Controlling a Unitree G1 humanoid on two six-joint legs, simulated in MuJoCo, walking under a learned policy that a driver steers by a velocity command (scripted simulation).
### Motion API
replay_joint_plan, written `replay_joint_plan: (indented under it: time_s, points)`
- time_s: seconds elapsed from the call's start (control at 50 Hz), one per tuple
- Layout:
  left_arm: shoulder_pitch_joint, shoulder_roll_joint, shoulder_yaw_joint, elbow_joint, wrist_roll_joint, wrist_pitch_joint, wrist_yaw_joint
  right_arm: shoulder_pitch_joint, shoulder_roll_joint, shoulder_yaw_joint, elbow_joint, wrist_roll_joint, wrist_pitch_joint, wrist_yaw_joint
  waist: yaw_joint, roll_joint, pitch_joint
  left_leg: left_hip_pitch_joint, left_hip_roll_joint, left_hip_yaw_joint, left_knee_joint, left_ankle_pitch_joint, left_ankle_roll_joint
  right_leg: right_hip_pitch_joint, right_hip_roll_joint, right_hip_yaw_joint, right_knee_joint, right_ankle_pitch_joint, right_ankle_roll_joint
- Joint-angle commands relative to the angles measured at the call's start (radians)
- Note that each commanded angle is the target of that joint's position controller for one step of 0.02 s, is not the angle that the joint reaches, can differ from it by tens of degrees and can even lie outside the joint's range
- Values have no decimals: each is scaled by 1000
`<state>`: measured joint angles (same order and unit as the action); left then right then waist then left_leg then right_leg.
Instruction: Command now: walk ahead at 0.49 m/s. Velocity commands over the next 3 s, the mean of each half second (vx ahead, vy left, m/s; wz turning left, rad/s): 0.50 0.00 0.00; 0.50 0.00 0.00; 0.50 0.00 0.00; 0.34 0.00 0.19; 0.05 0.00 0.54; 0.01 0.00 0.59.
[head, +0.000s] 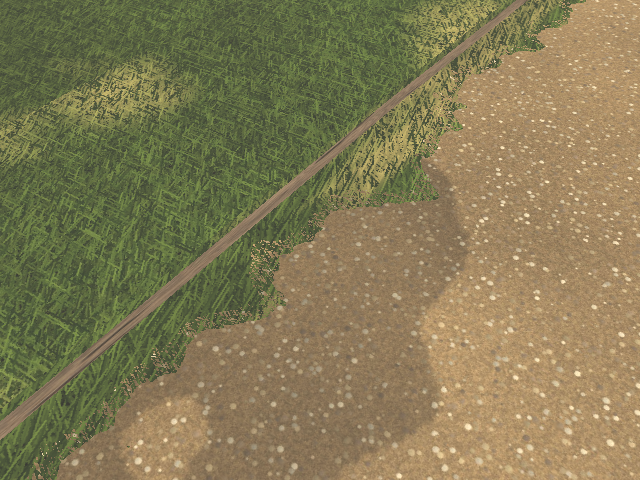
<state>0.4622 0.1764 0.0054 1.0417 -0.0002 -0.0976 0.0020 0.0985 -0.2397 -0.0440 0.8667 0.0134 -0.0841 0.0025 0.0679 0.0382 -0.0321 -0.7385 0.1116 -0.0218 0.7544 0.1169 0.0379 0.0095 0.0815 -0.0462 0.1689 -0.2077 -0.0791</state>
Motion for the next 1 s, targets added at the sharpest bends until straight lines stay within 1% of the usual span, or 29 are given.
replay_joint_plan:
  time_s: [0.02, 0.1, 0.14, 0.18, 0.2, 0.22, 0.24, 0.26, 0.28, 0.3, 0.32, 0.34, 0.38, 0.42, 0.46, 0.54, 0.64, 0.7, 0.72, 0.74, 0.76, 0.78, 0.8, 0.82, 0.84, 0.86, 0.9, 0.94, 1.0]
  points:
    - [59, 156, 32, -23, -5, 0, 12, -166, -32, 1, -91, 6, -19, 15, 14, -81, 143, -57, -18, 26, -120, 36, -7, -2, -282, 134, -83, 216, -100]
    - [101, 168, 40, -7, -7, 22, 14, -257, -24, 11, -134, 12, -35, 43, 30, -94, 170, -72, -40, 44, -211, -60, 17, 129, -321, 128, -11, 318, -105]
    - [78, 186, 47, -14, -7, 28, 16, -241, -39, 8, -142, 13, -44, 54, -1, -114, 147, 14, -70, 68, -245, -134, 45, 152, -330, 115, 59, 499, -93]
    - [42, 212, 54, -28, -2, 33, 16, -93, -95, -18, -109, 10, -47, 50, -88, -166, 33, 264, -143, 116, -248, -183, 83, 145, -313, 98, 231, 878, -71]
    - [7, 208, 49, -42, 4, 36, 13, 100, -147, -44, -53, 13, -46, 42, -183, -171, -76, 523, -150, 109, -258, -145, 119, 59, -269, 66, 435, 939, -43]
    - [-12, 183, 35, -75, 17, 29, 8, 311, -229, -66, -8, -4, -40, 28, -253, -78, -236, 890, 52, -122, -223, -136, 191, -204, -211, 39, 760, 620, -13]
    - [135, 16, -9, -72, 10, 2, -10, 377, -279, -74, 18, -20, -36, 31, -164, 212, -407, 1246, 309, -644, -330, -293, 372, -610, -7, 86, 1125, -248, 50]
    - [68, 125, 16, -61, -23, -29, -14, 365, -180, -51, 25, -12, -33, 28, -205, 136, -378, 1206, 283, -719, -425, -354, 340, -716, -39, 223, 1249, -331, 25]
    - [-53, 189, 34, -109, -48, -45, -14, 253, -140, -37, 8, -5, -34, 23, -179, 113, -193, 1039, 246, -531, -450, -289, 280, -778, -100, 184, 1244, -250, 12]
    - [-122, 197, 37, -129, -45, -48, -5, 156, -108, -25, -12, -5, -35, 25, -140, 4, -110, 856, 209, -394, -486, -183, 248, -730, -157, 151, 1192, -153, 13]
    - [-148, 189, 46, -133, -31, -40, 3, 108, -77, -16, -18, -12, -38, 31, -104, -34, -48, 718, 166, -303, -520, -108, 228, -682, -185, 133, 1130, -105, 18]
    - [-118, 164, 49, -131, -23, -23, 5, 95, -53, -7, -10, -22, -40, 36, -63, -14, -31, 636, 130, -236, -555, -96, 213, -617, -212, 139, 1088, -73, 20]
    - [-83, 110, 45, -127, -20, 3, 8, 118, -61, -9, 15, -18, -43, 38, -36, 10, 2, 554, 106, -172, -604, -68, 221, -579, -225, 122, 1023, -58, 30]
    - [-138, 114, 49, -154, -14, 14, 11, 144, -96, -17, 35, -19, -44, 29, -30, 10, 42, 518, 101, -123, -632, -26, 227, -630, -239, 109, 942, -2, 51]
    - [-230, 121, 51, -186, -5, 15, 11, 179, -117, -22, 47, -17, -38, 14, -51, 6, 63, 536, 92, -94, -642, -13, 219, -692, -244, 99, 815, 106, 67]
    - [-393, 102, 43, -228, -8, 5, -1, 240, -140, -25, 66, -5, -27, -1, -101, 10, 81, 563, 55, -28, -645, -54, 172, -646, -201, 58, 528, 305, 67]
    - [-526, 121, 41, -277, -20, -2, -26, 316, -153, -33, 109, 7, -11, -5, -137, 20, 115, 729, 125, -53, -589, -104, 159, -674, -177, 63, 387, 257, 42]
    - [-480, 157, 54, -280, -20, -13, -39, 292, -173, -42, 111, 8, 4, -10, -90, 40, 80, 793, 153, -60, -495, 38, 132, -571, -146, 41, 343, 145, 2]
    - [-392, 183, 70, -255, -18, -15, -38, 267, -174, -42, 106, 7, 10, -11, -36, 42, 28, 784, 125, -33, -389, 196, 113, -439, -112, 10, 325, 132, -18]
    - [-215, 232, 97, -200, -16, -15, -31, 260, -147, -31, 98, -1, 15, -11, 37, 22, -78, 711, 67, 9, -184, 261, 86, -201, -103, 8, 333, 147, -49]
    - [-27, 318, 119, -165, -5, -12, -22, 278, -109, -13, 69, -22, 13, -12, 84, -126, -237, 494, -9, 68, 164, -35, 46, 106, -308, 254, 339, 158, -118]
    - [5, 359, 124, -147, 0, -9, -32, 403, 24, 22, 76, -8, -11, 1, 11, -391, -342, 113, -184, 10, 460, -663, -2, 390, -486, 726, 185, -49, -268]
    - [-28, 255, 97, -159, -8, -13, -34, 335, -100, -4, 84, 15, -32, 4, 39, -255, -284, 4, -126, -106, 572, -679, 19, 347, -456, 740, 134, -135, -225]
    - [-119, 215, 84, -179, -11, -15, -31, 239, -147, -17, 53, 32, -45, 6, 24, -195, -154, -41, -76, -84, 572, -580, 37, 213, -427, 584, 122, -70, -179]
    - [-204, 196, 75, -197, -6, -15, -32, 193, -140, -17, 46, 26, -45, -3, -11, -99, -89, 6, -23, -59, 528, -482, 34, 68, -391, 470, 99, 51, -158]
    - [-247, 172, 69, -201, 0, -16, -35, 171, -129, -24, 42, 10, -38, -9, -37, -79, -39, 47, 7, -53, 469, -427, 27, -42, -356, 389, 69, 130, -150]
    - [-249, 144, 62, -186, 9, -20, -39, 207, -89, -26, 49, 6, -12, -10, -79, -111, -25, 136, 35, -54, 404, -374, 22, -135, -314, 301, 14, 180, -143]
    - [-216, 168, 68, -164, 5, -25, -33, 196, -73, -27, 46, 3, 4, -13, -89, -103, 5, 116, 42, -42, 347, -336, 8, -164, -306, 246, -21, 235, -156]
    - [-164, 194, 74, -141, 4, -18, -14, 85, -77, -32, 8, -8, 9, -15, -68, -83, 46, 14, 46, -37, 202, -205, -18, -134, -306, 204, -50, 273, -155]
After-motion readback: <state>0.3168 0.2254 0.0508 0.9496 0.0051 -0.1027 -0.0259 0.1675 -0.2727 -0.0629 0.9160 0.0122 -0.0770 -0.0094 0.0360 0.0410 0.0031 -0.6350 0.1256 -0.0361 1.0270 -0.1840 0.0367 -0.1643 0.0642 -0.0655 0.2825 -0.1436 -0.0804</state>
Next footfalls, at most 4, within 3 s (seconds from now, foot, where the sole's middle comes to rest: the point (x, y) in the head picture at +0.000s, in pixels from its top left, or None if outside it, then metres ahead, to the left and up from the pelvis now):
0.22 left None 0.32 0.14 -0.78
0.74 right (413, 444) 0.62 -0.10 -0.78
1.32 left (314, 319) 0.94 0.13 -0.78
1.86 right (398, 235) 1.24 -0.08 -0.78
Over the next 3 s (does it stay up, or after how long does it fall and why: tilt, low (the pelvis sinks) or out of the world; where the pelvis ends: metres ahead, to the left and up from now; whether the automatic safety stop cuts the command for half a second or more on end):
stays up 1.13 0.03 0.00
